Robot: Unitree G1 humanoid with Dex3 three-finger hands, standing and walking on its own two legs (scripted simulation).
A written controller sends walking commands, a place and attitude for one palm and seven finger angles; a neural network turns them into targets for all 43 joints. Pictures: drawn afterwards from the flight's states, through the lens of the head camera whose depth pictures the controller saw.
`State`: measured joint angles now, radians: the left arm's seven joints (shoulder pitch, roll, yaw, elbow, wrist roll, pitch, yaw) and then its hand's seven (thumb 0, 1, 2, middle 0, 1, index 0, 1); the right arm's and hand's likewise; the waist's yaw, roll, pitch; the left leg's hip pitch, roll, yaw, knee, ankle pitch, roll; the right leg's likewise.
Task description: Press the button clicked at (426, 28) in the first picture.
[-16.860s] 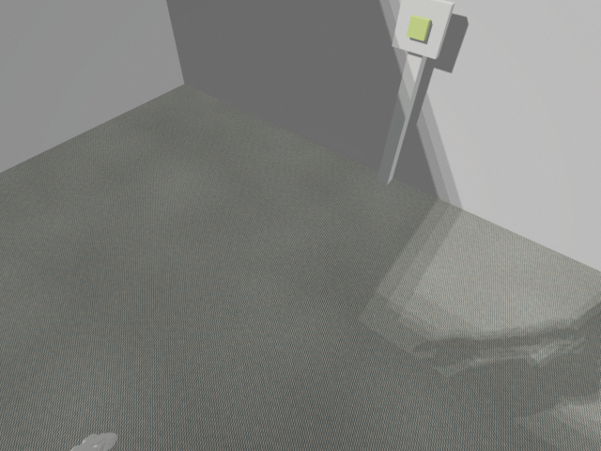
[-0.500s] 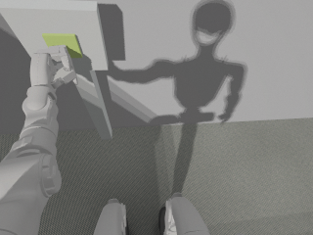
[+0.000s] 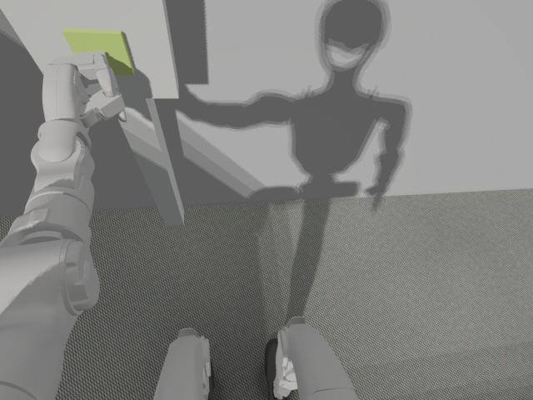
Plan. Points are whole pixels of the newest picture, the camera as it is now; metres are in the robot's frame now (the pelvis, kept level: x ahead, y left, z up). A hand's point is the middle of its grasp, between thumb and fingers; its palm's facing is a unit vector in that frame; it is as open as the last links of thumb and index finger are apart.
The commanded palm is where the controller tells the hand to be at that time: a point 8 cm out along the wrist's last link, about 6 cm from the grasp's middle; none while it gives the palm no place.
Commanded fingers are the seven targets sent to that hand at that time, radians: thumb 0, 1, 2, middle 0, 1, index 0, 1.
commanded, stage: pull the fist back off the button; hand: left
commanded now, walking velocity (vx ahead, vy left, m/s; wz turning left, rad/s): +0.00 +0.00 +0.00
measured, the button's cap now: (101, 48) +0.59 +0.18 +0.10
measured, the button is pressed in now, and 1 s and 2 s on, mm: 11 0 0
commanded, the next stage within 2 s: draw the hand back to the body in 0.90 s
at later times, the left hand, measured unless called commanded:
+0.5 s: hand (125, 112) +0.50 +0.15 +0.07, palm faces +0.02 -1.00 -0.03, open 2.9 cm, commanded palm +0.46 +0.20 +0.07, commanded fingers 0.00 0.90 0.90 -1.30 -1.50 -1.30 -1.50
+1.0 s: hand (123, 160) +0.43 +0.15 +0.07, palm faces +0.02 -1.00 -0.04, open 3.1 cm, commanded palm +0.41 +0.20 +0.08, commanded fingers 0.00 0.90 0.90 -1.30 -1.50 -1.30 -1.50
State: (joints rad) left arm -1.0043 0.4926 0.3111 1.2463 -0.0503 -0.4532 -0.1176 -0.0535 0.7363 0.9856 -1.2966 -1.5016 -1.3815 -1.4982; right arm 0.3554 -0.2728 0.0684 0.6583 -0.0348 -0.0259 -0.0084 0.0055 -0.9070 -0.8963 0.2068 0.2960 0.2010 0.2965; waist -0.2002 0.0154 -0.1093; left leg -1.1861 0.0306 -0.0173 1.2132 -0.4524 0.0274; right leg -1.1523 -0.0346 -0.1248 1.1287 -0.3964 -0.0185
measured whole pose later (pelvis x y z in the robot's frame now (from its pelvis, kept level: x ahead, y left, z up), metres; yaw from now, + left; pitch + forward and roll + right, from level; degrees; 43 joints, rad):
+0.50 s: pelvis +0.04 +0.00 +0.02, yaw -2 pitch +21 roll -2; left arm -0.66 0.33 0.29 0.94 -0.11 -0.47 -0.11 -0.01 0.88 0.92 -1.30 -1.50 -1.30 -1.50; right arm 0.33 -0.25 0.03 0.60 -0.01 0.04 0.02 0.01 -0.91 -0.90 0.21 0.30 0.20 0.30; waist -0.13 0.02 -0.12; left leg -0.99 0.04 0.03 1.11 -0.49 0.03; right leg -0.99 -0.01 -0.08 1.05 -0.43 -0.01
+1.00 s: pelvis +0.06 -0.01 +0.03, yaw +0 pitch +18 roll -1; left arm -0.28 0.21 0.16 0.56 -0.15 -0.45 -0.11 0.01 0.90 0.90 -1.30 -1.50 -1.30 -1.50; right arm 0.21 -0.24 0.01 0.58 0.01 0.00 -0.01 0.01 -0.91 -0.90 0.20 0.30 0.20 0.30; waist -0.04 0.02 -0.13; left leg -0.88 0.03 0.01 1.08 -0.52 0.01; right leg -0.88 -0.03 -0.10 1.04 -0.48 -0.02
